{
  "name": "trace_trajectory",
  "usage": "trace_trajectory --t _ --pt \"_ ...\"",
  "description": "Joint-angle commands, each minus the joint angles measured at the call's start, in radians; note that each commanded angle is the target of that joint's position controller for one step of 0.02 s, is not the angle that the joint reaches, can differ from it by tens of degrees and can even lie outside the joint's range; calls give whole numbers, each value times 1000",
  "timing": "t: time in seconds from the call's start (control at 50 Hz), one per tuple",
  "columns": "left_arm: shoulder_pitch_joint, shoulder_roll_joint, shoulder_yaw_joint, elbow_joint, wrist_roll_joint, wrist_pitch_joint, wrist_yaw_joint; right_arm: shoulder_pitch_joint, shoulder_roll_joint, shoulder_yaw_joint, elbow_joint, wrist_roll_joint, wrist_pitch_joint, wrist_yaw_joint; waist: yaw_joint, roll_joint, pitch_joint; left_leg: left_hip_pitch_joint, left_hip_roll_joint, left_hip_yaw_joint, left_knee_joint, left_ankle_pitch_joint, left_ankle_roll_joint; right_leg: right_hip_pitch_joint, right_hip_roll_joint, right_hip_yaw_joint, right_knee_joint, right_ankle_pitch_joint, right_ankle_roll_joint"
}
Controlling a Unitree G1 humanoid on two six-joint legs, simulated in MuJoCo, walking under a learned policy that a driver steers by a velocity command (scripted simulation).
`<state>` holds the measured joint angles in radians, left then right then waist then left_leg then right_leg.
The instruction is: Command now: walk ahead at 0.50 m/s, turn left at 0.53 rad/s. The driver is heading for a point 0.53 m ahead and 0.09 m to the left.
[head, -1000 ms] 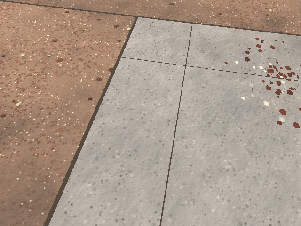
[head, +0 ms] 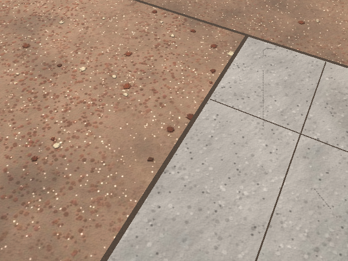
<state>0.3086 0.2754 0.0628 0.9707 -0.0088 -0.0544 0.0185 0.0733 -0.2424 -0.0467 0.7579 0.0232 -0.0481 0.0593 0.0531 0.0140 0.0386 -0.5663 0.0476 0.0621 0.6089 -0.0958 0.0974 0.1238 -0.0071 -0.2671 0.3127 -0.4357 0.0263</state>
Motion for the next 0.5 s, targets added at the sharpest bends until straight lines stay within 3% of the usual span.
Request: trace_trajectory --t 0.02,0.04,0.06,0.08,0.1,0.12,0.14,0.18,0.24,0.32,0.4,0.46,0.48,0.5 --pt "-43 193 35 -79 1 11 16 326 -232 -101 -2 8 1 -14 -225 -38 -192 503 -80 -19 -63 -33 98 -210 -215 31 554 1010 -81" --pt "54 47 -10 -129 31 -15 -3 372 -356 -130 7 11 5 -31 -142 220 -293 893 189 -535 -100 -153 272 -674 -44 57 944 211 -12" --pt "2 75 -14 -146 8 -64 -20 384 -308 -108 -26 -1 -7 -29 -158 160 -437 1009 304 -923 -286 -247 355 -842 60 306 1096 -161 -19" --pt "-126 141 6 -181 -34 -92 -32 359 -241 -87 -23 -15 -17 -27 -189 96 -319 948 273 -787 -323 -200 285 -943 0 365 1108 -81 -49" --pt "-155 131 2 -194 -37 -106 -31 295 -212 -79 -31 -12 -25 -28 -151 38 -208 798 233 -641 -321 -113 246 -941 -47 356 1030 11 -66" --pt "-149 128 6 -179 -15 -106 -23 217 -178 -69 -49 -10 -26 -29 -101 -24 -137 641 187 -524 -330 -7 214 -878 -86 350 935 68 -60" --pt "-128 139 15 -172 -1 -94 -18 167 -150 -59 -69 -19 -28 -33 -62 -5 -107 527 155 -451 -349 86 198 -796 -114 354 869 107 -51" --pt "-104 123 18 -175 13 -65 -20 148 -153 -57 -84 -18 -29 -40 -31 9 -91 420 121 -395 -384 175 200 -725 -118 341 797 144 -17" --pt "-185 91 10 -211 26 -48 -13 193 -194 -69 -78 -10 -30 -61 -44 14 -55 349 86 -321 -401 229 192 -739 -95 317 615 271 34" --pt "-331 62 -4 -258 14 -56 -21 246 -203 -73 -68 -5 -18 -75 -104 64 -33 309 33 -285 -383 75 127 -661 -29 305 299 515 42" --pt "-381 105 6 -291 0 -70 -36 294 -194 -73 -48 2 -10 -79 -117 88 -32 386 77 -383 -313 -10 104 -621 -9 344 188 521 19" --pt "-315 144 23 -280 -1 -86 -43 276 -191 -74 -56 -3 1 -87 -72 124 -43 447 106 -459 -215 31 84 -548 -6 346 159 392 -21" --pt "-230 160 35 -256 3 -91 -39 264 -172 -67 -64 -4 5 -86 -27 124 -80 438 70 -450 -139 78 62 -431 0 325 121 387 -45" --pt "-115 199 48 -241 26 -97 -34 256 -123 -48 -79 -14 4 -83 28 84 -185 389 6 -388 68 94 22 -235 -90 386 140 419 -95"
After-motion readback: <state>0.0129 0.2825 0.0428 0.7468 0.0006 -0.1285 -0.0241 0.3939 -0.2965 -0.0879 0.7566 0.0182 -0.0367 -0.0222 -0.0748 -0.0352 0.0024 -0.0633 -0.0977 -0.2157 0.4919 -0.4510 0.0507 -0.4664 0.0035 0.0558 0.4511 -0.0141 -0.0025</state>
